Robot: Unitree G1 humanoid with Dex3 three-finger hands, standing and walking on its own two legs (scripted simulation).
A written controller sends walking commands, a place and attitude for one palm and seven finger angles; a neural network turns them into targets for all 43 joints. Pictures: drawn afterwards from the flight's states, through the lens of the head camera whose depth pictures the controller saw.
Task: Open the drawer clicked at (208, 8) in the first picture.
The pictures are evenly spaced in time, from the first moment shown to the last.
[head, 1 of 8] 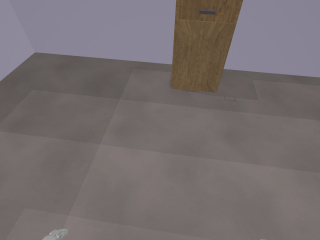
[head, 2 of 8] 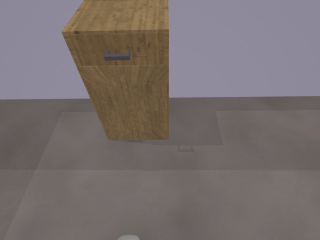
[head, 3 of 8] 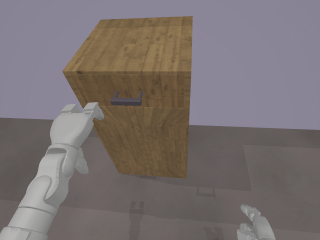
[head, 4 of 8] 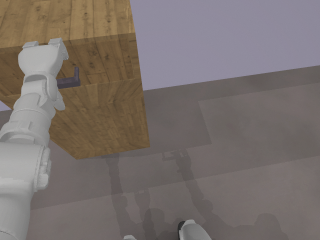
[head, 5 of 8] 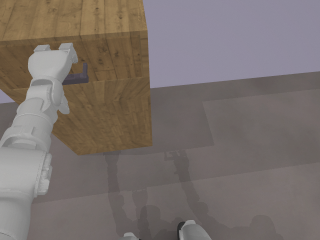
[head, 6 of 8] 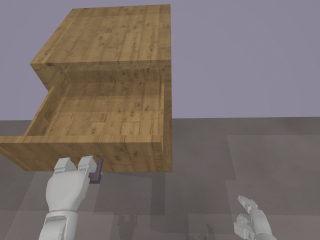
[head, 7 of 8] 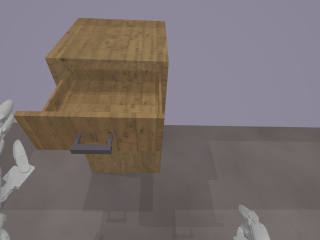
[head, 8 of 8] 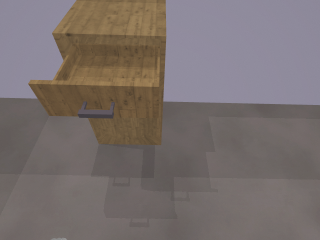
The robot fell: no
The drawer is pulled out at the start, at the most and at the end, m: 0.00 0.30 0.30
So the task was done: yes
